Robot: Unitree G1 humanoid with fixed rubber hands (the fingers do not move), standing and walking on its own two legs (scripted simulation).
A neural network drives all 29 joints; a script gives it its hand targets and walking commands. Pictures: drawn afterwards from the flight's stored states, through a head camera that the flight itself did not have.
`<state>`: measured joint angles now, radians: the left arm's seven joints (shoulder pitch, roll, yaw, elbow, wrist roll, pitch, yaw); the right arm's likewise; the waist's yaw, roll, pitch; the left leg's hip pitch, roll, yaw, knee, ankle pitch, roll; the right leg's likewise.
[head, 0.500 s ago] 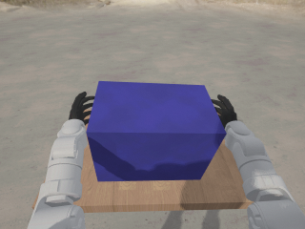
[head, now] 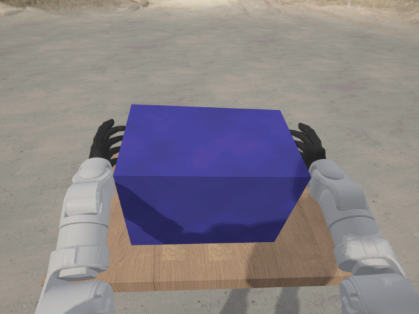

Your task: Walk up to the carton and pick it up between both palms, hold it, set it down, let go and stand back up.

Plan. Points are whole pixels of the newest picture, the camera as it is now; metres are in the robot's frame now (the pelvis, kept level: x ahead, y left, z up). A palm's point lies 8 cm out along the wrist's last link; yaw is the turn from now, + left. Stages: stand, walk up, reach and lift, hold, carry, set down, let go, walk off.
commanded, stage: hold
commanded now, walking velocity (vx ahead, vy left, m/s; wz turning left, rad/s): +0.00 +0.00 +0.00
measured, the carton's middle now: (206, 176) +0.39 +0.02 +0.12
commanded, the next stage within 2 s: none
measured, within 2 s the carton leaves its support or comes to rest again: neither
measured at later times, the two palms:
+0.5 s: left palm (96, 155) +0.34 +0.21 +0.21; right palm (322, 157) +0.35 -0.19 +0.20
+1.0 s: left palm (98, 153) +0.35 +0.21 +0.21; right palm (321, 156) +0.36 -0.19 +0.20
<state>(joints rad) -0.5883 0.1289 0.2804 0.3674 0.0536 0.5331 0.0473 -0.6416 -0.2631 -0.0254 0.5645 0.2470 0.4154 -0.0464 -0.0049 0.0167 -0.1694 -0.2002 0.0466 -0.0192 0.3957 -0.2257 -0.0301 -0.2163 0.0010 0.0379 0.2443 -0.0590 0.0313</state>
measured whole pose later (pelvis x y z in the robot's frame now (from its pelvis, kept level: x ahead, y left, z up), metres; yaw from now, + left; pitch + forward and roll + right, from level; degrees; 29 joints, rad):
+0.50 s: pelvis -0.01 +0.00 +0.00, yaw +0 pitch -1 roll -1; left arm -0.59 0.12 0.31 0.27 0.11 0.64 0.00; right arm -0.65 -0.26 -0.03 0.49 0.25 0.50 -0.05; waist -0.03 0.01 -0.17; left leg -0.15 0.05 -0.02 0.40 -0.22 -0.03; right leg -0.17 0.00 0.04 0.24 -0.06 0.03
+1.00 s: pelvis +0.00 +0.00 +0.00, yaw +0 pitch -1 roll -1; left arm -0.61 0.12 0.32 0.29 0.12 0.64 0.00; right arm -0.66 -0.26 -0.04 0.51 0.25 0.50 -0.05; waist -0.03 0.01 -0.16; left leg -0.15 0.05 -0.02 0.39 -0.22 -0.03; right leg -0.17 0.00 0.04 0.24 -0.06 0.03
